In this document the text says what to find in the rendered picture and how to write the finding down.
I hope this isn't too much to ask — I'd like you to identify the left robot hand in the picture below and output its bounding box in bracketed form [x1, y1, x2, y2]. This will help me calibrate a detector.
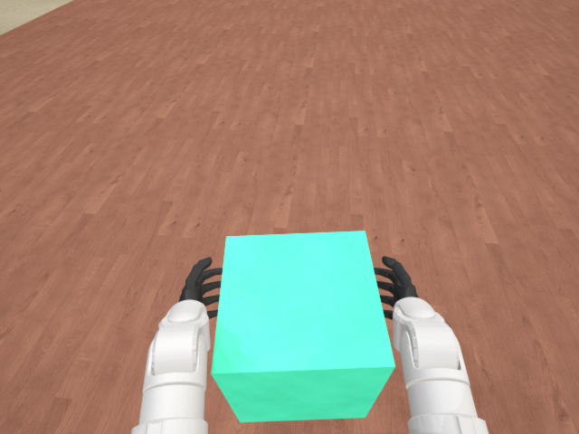
[179, 257, 223, 319]

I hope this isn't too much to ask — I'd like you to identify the right robot hand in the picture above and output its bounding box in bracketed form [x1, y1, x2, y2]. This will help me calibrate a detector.
[374, 256, 419, 320]

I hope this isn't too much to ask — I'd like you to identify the right robot forearm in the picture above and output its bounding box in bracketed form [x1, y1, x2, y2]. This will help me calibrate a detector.
[393, 297, 489, 434]

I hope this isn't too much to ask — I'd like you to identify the left robot forearm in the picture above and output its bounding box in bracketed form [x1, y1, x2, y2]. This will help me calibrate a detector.
[131, 300, 211, 434]

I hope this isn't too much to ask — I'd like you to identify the carton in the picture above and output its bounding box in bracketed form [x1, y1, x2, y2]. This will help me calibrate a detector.
[211, 231, 395, 422]

